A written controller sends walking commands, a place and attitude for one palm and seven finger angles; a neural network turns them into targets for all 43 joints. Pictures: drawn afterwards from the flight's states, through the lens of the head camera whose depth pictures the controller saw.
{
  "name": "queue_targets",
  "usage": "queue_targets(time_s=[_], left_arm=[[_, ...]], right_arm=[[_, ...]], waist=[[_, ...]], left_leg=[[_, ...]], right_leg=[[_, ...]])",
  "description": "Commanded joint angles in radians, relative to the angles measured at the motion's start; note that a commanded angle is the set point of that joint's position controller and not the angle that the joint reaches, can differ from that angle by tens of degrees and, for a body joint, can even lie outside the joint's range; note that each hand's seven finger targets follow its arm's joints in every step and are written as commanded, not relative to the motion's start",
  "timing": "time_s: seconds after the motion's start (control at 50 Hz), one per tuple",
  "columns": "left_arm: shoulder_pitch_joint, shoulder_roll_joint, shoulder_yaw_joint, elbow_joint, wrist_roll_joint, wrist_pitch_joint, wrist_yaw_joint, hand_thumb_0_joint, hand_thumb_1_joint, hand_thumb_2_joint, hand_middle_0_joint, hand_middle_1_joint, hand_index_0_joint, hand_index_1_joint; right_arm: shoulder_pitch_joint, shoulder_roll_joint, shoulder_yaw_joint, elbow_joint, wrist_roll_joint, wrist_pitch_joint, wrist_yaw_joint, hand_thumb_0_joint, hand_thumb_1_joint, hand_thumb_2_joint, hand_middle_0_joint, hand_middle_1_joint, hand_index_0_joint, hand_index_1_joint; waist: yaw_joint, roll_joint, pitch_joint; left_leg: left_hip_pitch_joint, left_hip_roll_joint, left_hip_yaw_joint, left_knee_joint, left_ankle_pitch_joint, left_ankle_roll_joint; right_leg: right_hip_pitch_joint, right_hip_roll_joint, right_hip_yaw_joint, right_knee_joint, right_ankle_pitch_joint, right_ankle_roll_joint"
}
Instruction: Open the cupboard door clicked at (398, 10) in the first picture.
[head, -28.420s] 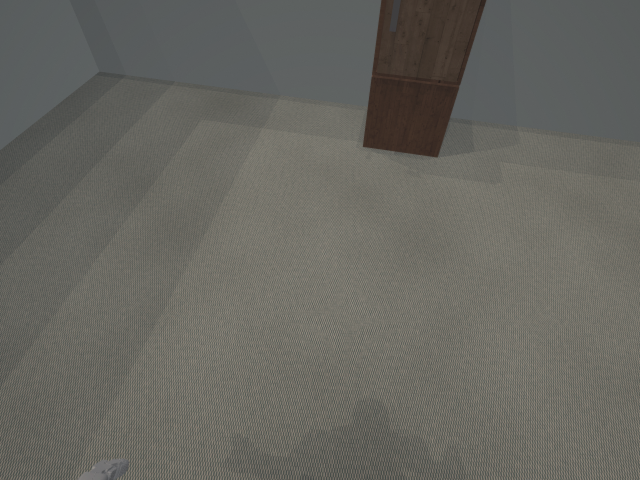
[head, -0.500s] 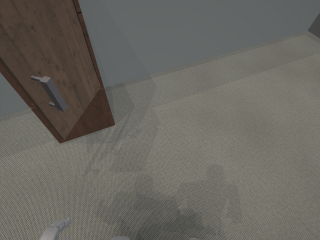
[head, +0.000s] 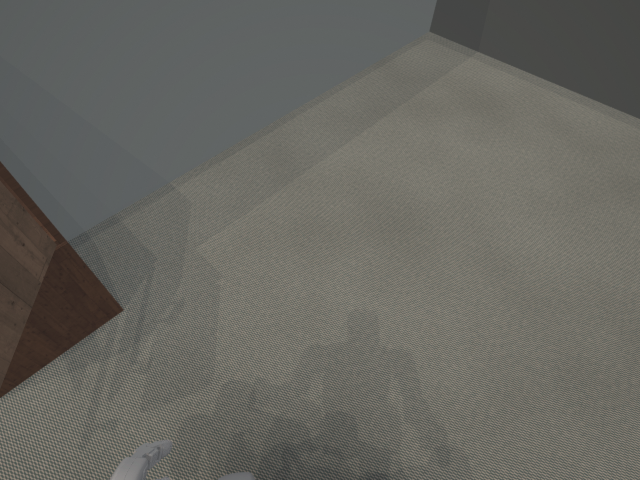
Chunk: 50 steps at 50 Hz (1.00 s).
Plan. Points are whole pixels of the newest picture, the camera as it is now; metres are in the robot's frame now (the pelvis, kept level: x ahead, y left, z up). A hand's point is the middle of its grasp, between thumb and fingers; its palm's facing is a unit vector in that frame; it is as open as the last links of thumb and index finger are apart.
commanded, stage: walk to a spot facing it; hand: left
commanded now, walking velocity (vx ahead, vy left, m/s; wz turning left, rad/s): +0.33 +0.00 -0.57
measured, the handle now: out of the picture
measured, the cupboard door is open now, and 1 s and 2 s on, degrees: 49 49 49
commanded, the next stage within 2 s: turn to face it in 1.52 s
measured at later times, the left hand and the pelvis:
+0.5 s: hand (246, 342) +0.33 +0.13 -0.13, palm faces -0.33 -0.93 -0.18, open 7.4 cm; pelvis +0.14 -0.01 +0.02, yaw -17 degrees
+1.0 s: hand (286, 284) +0.45 +0.08 -0.16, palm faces -0.37 -0.91 -0.17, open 7.3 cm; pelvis +0.33 -0.08 +0.02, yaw -23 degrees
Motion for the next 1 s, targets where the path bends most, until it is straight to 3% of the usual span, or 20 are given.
queue_targets(time_s=[0.0, 0.14, 0.16, 0.18, 0.2, 0.26, 0.32, 0.42, 0.48, 0.5, 0.52, 0.54, 0.56, 0.64, 0.78, 0.8, 0.82, 0.84, 0.92, 0.98], left_arm=[[0.096, 0.198, 0.061, -0.026, 0.008, -0.030, 0.039, 0.000, 0.900, 0.900, -0.200, -0.300, -0.200, -0.300], [0.014, 0.161, 0.053, -0.020, 0.007, -0.033, 0.021, 0.000, 0.900, 0.900, -0.200, -0.300, -0.200, -0.300], [0.010, 0.096, 0.038, -0.036, 0.008, -0.030, 0.014, 0.000, 0.900, 0.900, -0.200, -0.300, -0.200, -0.300], [-0.026, 0.049, 0.027, -0.078, -0.001, -0.030, 0.010, 0.000, 0.900, 0.900, -0.200, -0.300, -0.200, -0.300], [-0.100, 0.078, 0.040, -0.111, 0.005, -0.042, -0.002, 0.000, 0.900, 0.900, -0.200, -0.300, -0.200, -0.300], [-0.076, 0.046, 0.039, -0.062, 0.021, -0.040, -0.017, 0.000, 0.900, 0.900, -0.200, -0.300, -0.200, -0.300], [-0.056, 0.002, 0.017, -0.039, 0.018, -0.025, -0.031, 0.000, 0.900, 0.900, -0.200, -0.300, -0.200, -0.300], [-0.131, 0.004, 0.009, -0.048, 0.013, -0.021, -0.025, 0.000, 0.900, 0.900, -0.200, -0.300, -0.200, -0.300], [-0.036, 0.037, 0.024, -0.006, 0.016, -0.026, -0.015, 0.000, 0.900, 0.900, -0.200, -0.300, -0.200, -0.300], [0.106, 0.081, 0.039, 0.041, 0.016, -0.034, -0.006, 0.000, 0.900, 0.900, -0.200, -0.300, -0.200, -0.300], [0.283, 0.200, 0.068, 0.089, 0.022, -0.046, 0.010, 0.000, 0.900, 0.900, -0.200, -0.300, -0.200, -0.300], [0.354, 0.265, 0.081, 0.111, -0.004, -0.044, 0.022, 0.000, 0.900, 0.900, -0.200, -0.300, -0.200, -0.300], [0.286, 0.258, 0.078, 0.095, -0.008, -0.032, 0.034, 0.000, 0.900, 0.900, -0.200, -0.300, -0.200, -0.300], [0.048, 0.102, 0.040, 0.039, 0.007, -0.052, 0.047, 0.000, 0.900, 0.900, -0.200, -0.300, -0.200, -0.300], [0.059, 0.088, 0.043, 0.076, 0.004, -0.058, 0.032, 0.000, 0.900, 0.900, -0.200, -0.300, -0.200, -0.300], [0.061, 0.049, 0.031, 0.062, 0.002, -0.056, 0.026, 0.000, 0.900, 0.900, -0.200, -0.300, -0.200, -0.300], [0.047, -0.016, 0.017, 0.036, -0.003, -0.056, 0.021, 0.000, 0.900, 0.900, -0.200, -0.300, -0.200, -0.300], [-0.040, 0.015, 0.023, -0.012, -0.001, -0.066, 0.013, 0.000, 0.900, 0.900, -0.200, -0.300, -0.200, -0.300], [-0.046, 0.004, 0.020, 0.029, 0.017, -0.063, -0.002, 0.000, 0.900, 0.900, -0.200, -0.300, -0.200, -0.300], [-0.053, -0.027, 0.001, 0.039, 0.009, -0.055, -0.008, 0.000, 0.900, 0.900, -0.200, -0.300, -0.200, -0.300]], right_arm=[[-0.191, -0.106, -0.037, -0.158, 0.003, -0.052, 0.010, 0.000, -0.900, -0.900, 0.200, 0.300, 0.200, 0.300], [0.043, -0.083, -0.039, -0.067, 0.005, -0.077, 0.002, 0.000, -0.900, -0.900, 0.200, 0.300, 0.200, 0.300], [0.147, -0.157, -0.059, -0.042, -0.003, -0.083, -0.012, 0.000, -0.900, -0.900, 0.200, 0.300, 0.200, 0.300], [0.285, -0.256, -0.074, -0.021, -0.027, -0.091, -0.023, 0.000, -0.900, -0.900, 0.200, 0.300, 0.200, 0.300], [0.273, -0.261, -0.072, -0.022, -0.020, -0.093, -0.031, 0.000, -0.900, -0.900, 0.200, 0.300, 0.200, 0.300], [0.090, -0.143, -0.033, -0.049, -0.018, -0.107, -0.019, 0.000, -0.900, -0.900, 0.200, 0.300, 0.200, 0.300], [0.116, -0.102, -0.022, -0.010, -0.011, -0.118, -0.021, 0.000, -0.900, -0.900, 0.200, 0.300, 0.200, 0.300], [0.143, -0.102, -0.026, 0.026, -0.013, -0.102, -0.011, 0.000, -0.900, -0.900, 0.200, 0.300, 0.200, 0.300], [0.119, -0.094, -0.023, 0.038, -0.013, -0.088, -0.009, 0.000, -0.900, -0.900, 0.200, 0.300, 0.200, 0.300], [0.098, -0.076, -0.019, 0.035, -0.005, -0.088, -0.005, 0.000, -0.900, -0.900, 0.200, 0.300, 0.200, 0.300], [0.078, -0.015, -0.005, 0.008, 0.014, -0.090, 0.003, 0.000, -0.900, -0.900, 0.200, 0.300, 0.200, 0.300], [-0.001, -0.021, -0.006, -0.043, 0.017, -0.087, 0.003, 0.000, -0.900, -0.900, 0.200, 0.300, 0.200, 0.300], [-0.038, -0.031, -0.016, -0.053, 0.011, -0.081, 0.007, 0.000, -0.900, -0.900, 0.200, 0.300, 0.200, 0.300], [0.036, 0.000, -0.026, 0.023, -0.006, -0.050, 0.012, 0.000, -0.900, -0.900, 0.200, 0.300, 0.200, 0.300], [0.128, 0.013, -0.028, 0.049, -0.010, -0.077, 0.017, 0.000, -0.900, -0.900, 0.200, 0.300, 0.200, 0.300], [0.200, -0.051, -0.039, 0.070, -0.014, -0.084, 0.006, 0.000, -0.900, -0.900, 0.200, 0.300, 0.200, 0.300], [0.319, -0.152, -0.061, 0.090, -0.031, -0.091, -0.003, 0.000, -0.900, -0.900, 0.200, 0.300, 0.200, 0.300], [0.331, -0.174, -0.067, 0.082, -0.025, -0.084, -0.018, 0.000, -0.900, -0.900, 0.200, 0.300, 0.200, 0.300], [0.164, -0.069, -0.032, 0.059, -0.018, -0.114, -0.014, 0.000, -0.900, -0.900, 0.200, 0.300, 0.200, 0.300], [0.158, -0.063, -0.033, 0.080, -0.013, -0.115, -0.012, 0.000, -0.900, -0.900, 0.200, 0.300, 0.200, 0.300]], waist=[[0.069, -0.177, -0.038], [-0.058, -0.066, -0.068], [-0.109, 0.158, -0.095], [-0.163, 0.378, -0.131], [-0.144, 0.180, -0.076], [-0.035, 0.174, 0.028], [-0.019, 0.189, -0.068], [-0.031, 0.163, -0.045], [0.030, 0.098, -0.076], [0.102, 0.020, -0.117], [0.175, -0.263, -0.213], [0.197, -0.333, -0.193], [0.165, -0.149, -0.082], [0.006, -0.202, -0.065], [-0.053, -0.008, -0.052], [-0.085, 0.145, -0.074], [-0.132, 0.369, -0.097], [-0.135, 0.229, -0.061], [-0.032, 0.122, -0.006], [-0.032, 0.160, -0.064]], left_leg=[[-0.306, -0.020, -0.074, 0.140, 0.073, -0.008], [0.345, -0.103, 0.031, -0.415, 0.239, 0.004], [0.484, 0.049, -0.184, -0.528, 0.016, 0.052], [0.517, 0.351, -0.584, -0.725, -0.233, 0.173], [0.437, 0.420, -0.694, -0.781, -0.255, 0.262], [0.226, 0.273, -0.383, -0.762, -0.011, 0.200], [0.306, 0.154, -0.077, -0.686, 0.381, 0.150], [0.222, 0.175, 0.016, -0.685, 0.376, 0.153], [0.140, 0.148, 0.061, -0.532, 0.366, 0.120], [0.026, 0.094, 0.111, -0.334, 0.397, 0.088], [-0.232, -0.019, 0.200, 0.008, 0.197, 0.039], [-0.387, -0.079, 0.075, 0.259, -0.142, 0.032], [-0.436, -0.023, -0.022, 0.318, -0.096, 0.038], [-0.143, 0.021, -0.027, 0.105, 0.144, 0.017], [0.264, -0.072, 0.059, -0.405, 0.277, 0.020], [0.367, 0.024, -0.101, -0.501, 0.113, 0.063], [0.447, 0.269, -0.458, -0.681, -0.094, 0.167], [0.412, 0.360, -0.609, -0.768, -0.190, 0.262], [0.291, 0.222, -0.282, -0.737, 0.217, 0.192], [0.291, 0.136, -0.037, -0.680, 0.471, 0.158]], right_leg=[[0.186, -0.273, 0.443, -0.372, -0.168, -0.199], [-0.180, -0.101, 0.282, -0.207, -0.226, -0.095], [-0.339, -0.003, 0.203, 0.026, -0.275, -0.046], [-0.473, 0.088, 0.029, 0.384, -0.360, 0.012], [-0.513, -0.021, 0.109, 0.511, -0.289, 0.002], [-0.475, -0.105, 0.080, 0.597, -0.083, 0.016], [-0.370, -0.091, 0.001, 0.410, 0.021, 0.030], [-0.155, -0.054, -0.076, 0.126, 0.042, 0.015], [0.120, -0.005, -0.110, -0.024, 0.059, -0.008], [0.340, -0.021, -0.054, -0.075, 0.035, -0.039], [0.587, -0.266, 0.298, -0.193, -0.126, -0.139], [0.562, -0.437, 0.599, -0.376, -0.129, -0.229], [0.424, -0.453, 0.605, -0.413, -0.279, -0.279], [0.047, -0.269, 0.244, -0.428, -0.161, -0.166], [-0.112, -0.149, 0.154, -0.261, -0.246, -0.110], [-0.213, -0.078, 0.108, -0.071, -0.236, -0.073], [-0.369, 0.031, -0.040, 0.274, -0.250, -0.015], [-0.444, -0.014, 0.030, 0.440, -0.251, -0.013], [-0.437, -0.117, 0.057, 0.508, -0.027, 0.016], [-0.246, -0.094, -0.037, 0.197, -0.005, 0.023]])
